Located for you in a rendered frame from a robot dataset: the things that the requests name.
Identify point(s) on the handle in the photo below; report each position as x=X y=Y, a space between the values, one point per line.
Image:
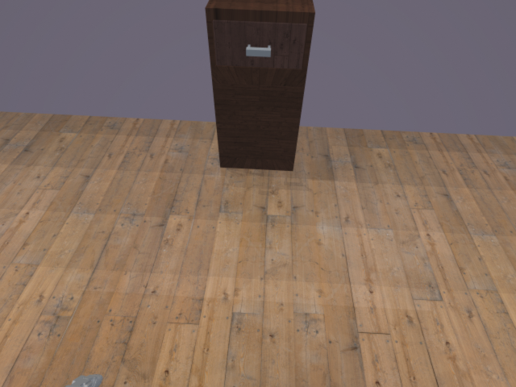
x=251 y=51

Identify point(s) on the cabinet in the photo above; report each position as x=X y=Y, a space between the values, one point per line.
x=257 y=109

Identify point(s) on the drawer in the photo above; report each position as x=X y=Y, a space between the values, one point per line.
x=287 y=42

